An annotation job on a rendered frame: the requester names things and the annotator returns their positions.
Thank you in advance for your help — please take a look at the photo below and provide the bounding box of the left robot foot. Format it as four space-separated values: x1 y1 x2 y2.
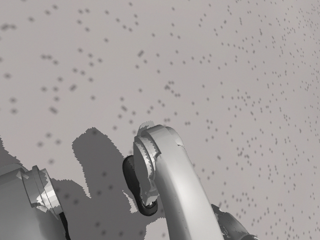
59 212 71 240

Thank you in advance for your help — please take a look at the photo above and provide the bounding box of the right robot hand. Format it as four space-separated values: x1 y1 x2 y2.
211 204 250 240

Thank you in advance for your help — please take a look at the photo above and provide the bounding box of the right robot foot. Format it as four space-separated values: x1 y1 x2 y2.
122 155 158 217

